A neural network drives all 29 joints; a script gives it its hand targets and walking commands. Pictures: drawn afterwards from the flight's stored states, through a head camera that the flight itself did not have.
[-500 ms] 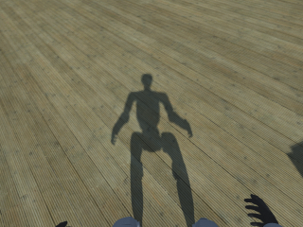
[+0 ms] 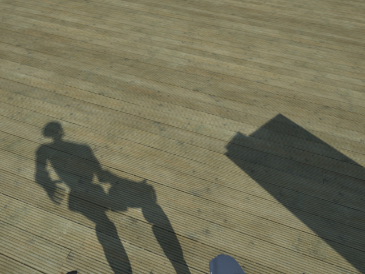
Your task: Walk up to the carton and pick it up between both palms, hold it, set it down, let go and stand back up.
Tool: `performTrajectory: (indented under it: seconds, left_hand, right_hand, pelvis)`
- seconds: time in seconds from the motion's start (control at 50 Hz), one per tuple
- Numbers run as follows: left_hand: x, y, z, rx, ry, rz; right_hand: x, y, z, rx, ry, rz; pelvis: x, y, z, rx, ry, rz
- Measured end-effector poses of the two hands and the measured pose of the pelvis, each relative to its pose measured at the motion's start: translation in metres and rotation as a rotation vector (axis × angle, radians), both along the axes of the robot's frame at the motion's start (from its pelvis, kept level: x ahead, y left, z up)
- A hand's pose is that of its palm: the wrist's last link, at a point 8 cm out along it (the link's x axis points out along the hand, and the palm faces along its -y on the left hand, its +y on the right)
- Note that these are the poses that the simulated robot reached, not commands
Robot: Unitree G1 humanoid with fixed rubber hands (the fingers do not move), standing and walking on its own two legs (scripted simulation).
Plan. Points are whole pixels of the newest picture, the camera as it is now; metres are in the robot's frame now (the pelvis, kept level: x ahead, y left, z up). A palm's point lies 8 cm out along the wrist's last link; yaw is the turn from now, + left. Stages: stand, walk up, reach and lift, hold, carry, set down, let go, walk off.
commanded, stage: walk up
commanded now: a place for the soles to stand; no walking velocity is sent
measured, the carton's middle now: out of the picture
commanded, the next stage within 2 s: none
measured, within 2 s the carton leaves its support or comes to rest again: neither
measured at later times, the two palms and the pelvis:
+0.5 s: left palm out of the picture +0.10 +0.11 -0.11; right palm out of the picture -0.08 -0.42 -0.11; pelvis -0.04 -0.13 +0.00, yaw -22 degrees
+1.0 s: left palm (256, 260) +0.19 -0.17 -0.11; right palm out of the picture -0.26 -0.51 -0.14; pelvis -0.07 -0.29 -0.02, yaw -43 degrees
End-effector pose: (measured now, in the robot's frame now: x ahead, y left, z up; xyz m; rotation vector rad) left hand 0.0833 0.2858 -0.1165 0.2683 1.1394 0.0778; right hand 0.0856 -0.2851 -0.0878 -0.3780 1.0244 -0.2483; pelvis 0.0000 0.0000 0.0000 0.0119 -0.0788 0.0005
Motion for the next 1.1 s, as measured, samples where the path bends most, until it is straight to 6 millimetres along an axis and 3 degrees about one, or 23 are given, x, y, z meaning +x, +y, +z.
performTrajectory:
  seconds: [0.1,0.2,0.28,0.4,0.54,0.72,0.8,0.86,0.98,1.04,1.1]
  left_hand:
    - [0.006,-0.034,0.000,0.002,0.030,-0.074]
    - [0.021,-0.088,0.006,0.009,-0.030,-0.145]
    - [0.014,-0.126,0.013,0.026,-0.057,-0.147]
    - [0.004,-0.154,0.020,0.058,0.001,-0.207]
    - [0.028,-0.187,-0.006,0.005,0.017,-0.300]
    - [0.063,-0.263,-0.013,-0.023,0.055,-0.543]
    - [0.076,-0.304,-0.007,-0.040,0.050,-0.600]
    - [0.087,-0.346,-0.001,-0.048,0.027,-0.654]
    - [0.107,-0.442,0.003,-0.049,-0.107,-0.717]
    - [0.104,-0.472,0.005,-0.036,-0.124,-0.716]
    - [0.099,-0.488,0.010,0.000,-0.101,-0.723]
  right_hand:
    - [-0.046,-0.031,-0.012,0.018,-0.004,-0.076]
    - [-0.101,-0.080,-0.040,0.039,0.040,-0.172]
    - [-0.133,-0.109,-0.055,0.099,0.104,-0.270]
    - [-0.149,-0.123,-0.036,0.132,0.058,-0.320]
    - [-0.168,-0.132,-0.020,0.076,0.004,-0.395]
    - [-0.239,-0.143,-0.005,0.024,0.034,-0.586]
    - [-0.271,-0.156,-0.009,0.041,0.065,-0.662]
    - [-0.295,-0.170,-0.016,0.064,0.084,-0.708]
    - [-0.344,-0.220,-0.052,0.118,0.155,-0.797]
    - [-0.344,-0.247,-0.058,0.158,0.154,-0.825]
    - [-0.324,-0.276,-0.046,0.154,0.081,-0.809]
  pelvis:
    - [-0.016,-0.025,-0.004,0.011,-0.002,-0.099]
    - [-0.031,-0.063,-0.016,0.027,0.008,-0.179]
    - [-0.039,-0.088,-0.015,0.015,0.010,-0.226]
    - [-0.043,-0.114,0.000,0.022,0.038,-0.318]
    - [-0.041,-0.137,-0.008,0.002,0.048,-0.409]
    - [-0.049,-0.173,-0.001,0.024,0.013,-0.568]
    - [-0.053,-0.196,0.001,0.021,0.006,-0.637]
    - [-0.058,-0.219,0.000,0.024,0.004,-0.687]
    - [-0.069,-0.285,-0.021,0.016,0.015,-0.752]
    - [-0.072,-0.308,-0.021,0.008,0.030,-0.775]
    - [-0.071,-0.328,-0.013,0.010,0.035,-0.793]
